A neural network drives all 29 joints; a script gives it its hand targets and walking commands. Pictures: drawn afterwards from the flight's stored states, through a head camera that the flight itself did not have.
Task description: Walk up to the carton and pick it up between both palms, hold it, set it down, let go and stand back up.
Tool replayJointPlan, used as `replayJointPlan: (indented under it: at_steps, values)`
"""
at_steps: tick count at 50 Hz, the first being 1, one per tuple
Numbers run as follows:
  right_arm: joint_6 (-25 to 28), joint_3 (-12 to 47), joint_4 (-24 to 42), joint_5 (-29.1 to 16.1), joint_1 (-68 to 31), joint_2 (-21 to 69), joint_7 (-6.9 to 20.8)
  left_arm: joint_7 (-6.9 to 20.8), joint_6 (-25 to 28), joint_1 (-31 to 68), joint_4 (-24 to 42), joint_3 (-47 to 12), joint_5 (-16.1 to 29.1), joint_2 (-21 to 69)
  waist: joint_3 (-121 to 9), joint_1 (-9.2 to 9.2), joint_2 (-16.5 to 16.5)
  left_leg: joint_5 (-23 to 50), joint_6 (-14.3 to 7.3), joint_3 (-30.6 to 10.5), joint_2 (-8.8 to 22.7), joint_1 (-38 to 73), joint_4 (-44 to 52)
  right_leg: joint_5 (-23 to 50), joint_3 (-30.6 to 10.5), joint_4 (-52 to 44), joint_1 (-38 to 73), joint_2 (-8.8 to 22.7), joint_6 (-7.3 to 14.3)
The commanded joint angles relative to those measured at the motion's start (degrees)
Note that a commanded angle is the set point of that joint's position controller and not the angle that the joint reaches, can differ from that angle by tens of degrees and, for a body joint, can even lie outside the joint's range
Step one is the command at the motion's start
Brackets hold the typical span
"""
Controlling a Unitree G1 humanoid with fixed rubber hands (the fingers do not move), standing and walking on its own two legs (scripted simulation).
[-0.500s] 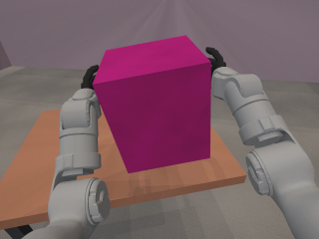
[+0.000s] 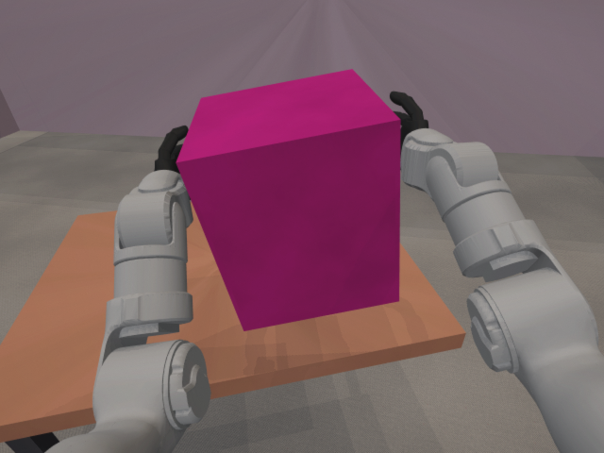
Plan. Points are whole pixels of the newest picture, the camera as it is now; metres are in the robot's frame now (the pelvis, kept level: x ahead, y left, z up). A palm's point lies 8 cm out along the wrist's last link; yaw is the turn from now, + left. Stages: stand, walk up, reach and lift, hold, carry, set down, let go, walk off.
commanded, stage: hold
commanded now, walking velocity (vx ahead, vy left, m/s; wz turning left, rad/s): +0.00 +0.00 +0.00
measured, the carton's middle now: (298, 198) +0.38 -0.01 +0.24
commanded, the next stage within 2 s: none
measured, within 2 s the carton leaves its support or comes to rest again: neither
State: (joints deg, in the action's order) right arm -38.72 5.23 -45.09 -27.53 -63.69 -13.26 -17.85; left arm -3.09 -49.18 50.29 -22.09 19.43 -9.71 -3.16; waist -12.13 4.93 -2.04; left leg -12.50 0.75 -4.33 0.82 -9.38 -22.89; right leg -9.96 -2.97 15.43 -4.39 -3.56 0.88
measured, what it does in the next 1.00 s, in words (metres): stands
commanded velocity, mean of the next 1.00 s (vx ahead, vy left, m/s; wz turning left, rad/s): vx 0.00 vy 0.00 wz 0.00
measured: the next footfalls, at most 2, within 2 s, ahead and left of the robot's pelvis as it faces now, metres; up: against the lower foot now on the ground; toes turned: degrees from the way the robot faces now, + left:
none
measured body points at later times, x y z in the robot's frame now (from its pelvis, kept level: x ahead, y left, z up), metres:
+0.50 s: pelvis +0.00 +0.00 +0.00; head -0.09 +0.01 +0.44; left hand +0.39 +0.15 +0.28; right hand +0.39 -0.16 +0.31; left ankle +0.00 +0.12 -0.75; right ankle -0.02 -0.11 -0.75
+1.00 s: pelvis +0.00 +0.00 +0.00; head -0.09 +0.01 +0.44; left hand +0.39 +0.15 +0.28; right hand +0.39 -0.16 +0.30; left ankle +0.00 +0.12 -0.75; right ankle -0.02 -0.11 -0.75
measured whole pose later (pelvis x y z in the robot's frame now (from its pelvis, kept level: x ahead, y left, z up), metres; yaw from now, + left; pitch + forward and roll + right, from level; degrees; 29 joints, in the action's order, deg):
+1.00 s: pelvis +0.00 +0.00 +0.00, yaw +0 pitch -1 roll -2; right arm -38.6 4.4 -45.4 -26.7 -63.8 -12.9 -17.8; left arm -3.1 -48.5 50.8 -23.3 19.4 -9.5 -3.5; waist -12.0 4.6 -2.1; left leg -12.4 0.7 -4.6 0.6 -10.0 -23.1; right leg -9.9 -3.0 15.6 -5.0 -3.5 0.8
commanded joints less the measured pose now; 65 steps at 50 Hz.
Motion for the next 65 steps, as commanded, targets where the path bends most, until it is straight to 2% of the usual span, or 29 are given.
replayJointPlan:
  at_steps: [1,4,6,11,16,17,19,21,22,25,27,29,32,37,39,44,46,48,49,53,54,55,58,59,61,65]
  values:
    - [0.95,10.60,18.76,-9.69,-40.74,44.99,7.01,7.58,4.16,50.09,8.48,-23.41,10.10,33.85,-17.01,-0.05,0.83,16.49,2.11,1.86,-2.74,8.55,0.41,14.79,0.73,-1.09,1.70,-1.43,-4.19]
    - [0.88,10.26,18.53,-9.60,-40.32,45.42,6.91,7.62,4.57,50.79,9.19,-23.28,10.19,33.77,-17.56,0.08,0.85,16.23,1.94,1.68,-2.67,8.18,0.43,15.32,0.72,-0.73,1.72,-1.28,-4.14]
    - [1.00,10.52,19.46,-9.18,-41.37,45.58,6.89,7.48,4.73,51.22,9.69,-23.23,10.27,33.75,-18.50,-0.54,0.81,16.03,1.76,1.60,-2.63,7.56,0.83,15.09,0.69,-0.79,2.72,-1.18,-4.13]
    - [1.12,9.11,18.74,-8.87,-41.86,44.72,7.15,7.51,4.75,51.57,8.37,-23.48,10.50,33.87,-18.42,0.25,-0.58,15.26,1.96,1.71,-2.70,7.93,0.25,13.82,0.61,-0.58,1.60,-1.29,-4.02]
    - [0.65,10.17,18.30,-9.39,-40.80,45.52,6.85,7.38,5.04,51.63,9.00,-23.69,11.12,33.57,-19.03,0.04,0.43,16.38,2.30,1.51,-2.66,8.48,0.00,15.39,0.62,-0.55,2.09,-1.59,-4.12]
    - [0.67,10.19,17.85,-9.45,-40.17,45.05,6.76,7.37,4.94,51.04,8.80,-23.90,11.12,33.72,-18.90,0.44,0.49,16.25,2.16,1.55,-2.70,8.35,0.25,15.39,0.69,-0.70,2.45,-1.46,-4.02]
    - [0.65,9.68,17.66,-9.30,-40.50,44.30,6.72,7.45,4.42,50.37,7.49,-23.39,10.15,33.59,-17.47,0.29,-0.65,16.58,2.42,1.65,-2.59,8.47,0.46,14.31,0.75,-1.03,2.18,-1.46,-3.79]
    - [0.59,9.80,18.06,-9.65,-40.39,44.21,6.78,7.78,4.19,49.85,7.83,-23.44,10.09,33.38,-17.30,0.42,-0.03,17.02,2.60,1.29,-2.43,8.82,0.19,14.81,0.85,-1.06,1.96,-1.71,-3.75]
    - [0.53,9.48,17.70,-9.52,-40.23,44.13,6.71,7.96,4.10,50.14,7.93,-23.61,9.85,33.69,-17.04,0.52,-1.37,17.74,2.91,1.35,-2.40,8.66,0.24,15.03,0.95,-1.12,2.30,-1.69,-3.50]
    - [0.71,10.21,19.28,-10.37,-40.62,44.41,6.93,7.94,4.22,50.52,9.98,-24.26,10.40,34.57,-18.22,0.87,-1.77,18.81,3.37,1.36,-2.43,9.55,-0.19,15.64,0.57,-0.98,2.23,-1.79,-3.65]
    - [0.82,10.08,19.94,-10.15,-41.01,44.46,7.01,7.75,4.48,51.04,10.51,-24.66,10.95,35.07,-19.46,0.69,-0.82,19.12,3.12,0.75,-2.30,10.06,-0.29,16.18,0.53,-0.67,1.67,-1.79,-3.53]
    - [0.69,9.98,19.59,-9.79,-40.55,45.06,7.20,7.53,4.42,51.67,11.71,-24.91,11.11,35.06,-19.01,0.59,-1.30,18.64,3.05,1.12,-2.67,9.06,-0.16,16.32,0.73,-0.48,1.99,-1.77,-3.72]
    - [0.58,10.36,18.29,-9.61,-39.73,44.73,7.34,7.58,4.28,50.44,9.63,-23.90,10.54,34.03,-17.04,0.00,-0.39,15.20,2.36,1.57,-2.88,7.58,0.69,14.46,0.67,-0.61,2.84,-1.58,-4.02]
    - [1.16,10.36,18.59,-9.40,-39.79,44.93,7.34,7.37,4.89,50.90,10.42,-23.83,10.15,34.36,-17.92,0.05,-0.95,17.75,2.91,1.60,-2.65,9.24,0.31,15.46,1.00,-0.72,2.31,-1.72,-3.83]
    - [1.18,9.99,18.09,-9.26,-39.98,44.56,7.21,7.35,4.60,50.51,8.89,-23.66,9.99,33.97,-17.55,0.04,-0.90,16.17,2.54,1.54,-2.62,8.66,0.44,14.38,0.82,-0.73,2.28,-1.57,-3.81]
    - [1.17,10.22,19.19,-9.03,-41.45,45.73,7.55,7.34,5.24,52.14,9.11,-24.00,10.85,34.73,-18.11,0.02,1.07,15.77,1.97,1.73,-2.66,7.99,0.48,13.45,0.89,-0.76,1.75,-1.58,-3.84]
    - [1.11,9.58,18.19,-8.55,-41.41,45.25,7.41,7.46,5.28,51.79,8.12,-24.05,10.87,34.66,-18.23,0.20,0.93,15.95,2.27,1.65,-2.53,8.28,0.32,12.99,0.87,-0.82,1.39,-1.83,-3.63]
    - [1.38,9.39,18.80,-8.69,-41.37,45.03,7.33,7.58,5.17,51.33,8.30,-24.31,10.79,35.18,-18.62,0.40,-0.53,16.59,2.44,1.42,-2.35,8.78,0.19,13.36,0.87,-0.73,1.18,-1.71,-3.49]
    - [1.30,9.59,18.54,-9.11,-41.16,45.00,7.31,7.47,5.14,51.52,8.47,-23.88,10.94,34.89,-19.49,0.02,-0.24,17.30,2.50,1.72,-2.40,9.17,-0.08,14.02,0.78,-0.84,1.62,-1.71,-3.80]
    - [0.90,10.06,18.31,-9.52,-40.48,44.88,7.13,7.26,4.98,51.36,9.17,-23.62,10.86,34.25,-19.66,0.36,-0.09,17.86,2.58,1.44,-2.45,8.87,-0.23,15.83,0.81,-0.49,2.51,-1.81,-3.95]
    - [0.98,10.20,19.20,-9.49,-40.56,44.73,7.06,7.35,4.83,50.52,9.05,-23.91,11.00,34.49,-19.27,-0.13,0.01,18.50,2.56,1.34,-2.63,8.71,-0.14,16.53,0.80,-0.53,2.78,-1.69,-3.78]
    - [0.96,10.05,19.74,-9.51,-40.86,44.63,7.13,7.43,4.72,50.89,9.37,-23.75,10.50,34.47,-19.87,0.15,-0.88,18.34,2.81,1.65,-2.79,8.85,-0.40,16.15,0.61,-0.30,2.84,-1.57,-3.92]
    - [0.90,10.64,18.71,-9.85,-40.01,44.68,6.76,7.53,4.12,50.16,9.30,-23.28,10.11,33.63,-17.46,0.15,-0.64,17.96,2.55,1.61,-2.74,9.20,-0.26,17.06,0.68,-0.65,2.30,-1.16,-4.19]
    - [0.67,9.94,18.29,-9.79,-39.24,44.17,6.75,7.59,4.02,49.82,9.67,-23.47,10.23,33.43,-18.26,0.78,-0.50,17.67,2.58,1.29,-2.53,9.60,-0.25,17.12,0.74,-0.59,1.97,-1.20,-4.06]
    - [0.62,10.09,18.73,-9.75,-39.43,45.13,6.76,7.72,4.12,50.18,10.10,-23.55,10.44,33.29,-18.30,0.49,0.55,17.23,2.22,1.32,-2.70,9.00,0.03,16.51,0.84,-0.60,1.90,-1.43,-4.15]
    - [0.71,10.07,19.33,-9.76,-39.93,44.71,6.77,7.81,4.24,50.33,9.86,-23.64,10.25,33.77,-18.25,0.39,0.10,17.51,2.34,1.24,-2.54,8.85,0.33,15.96,1.01,-0.71,2.61,-1.49,-3.94]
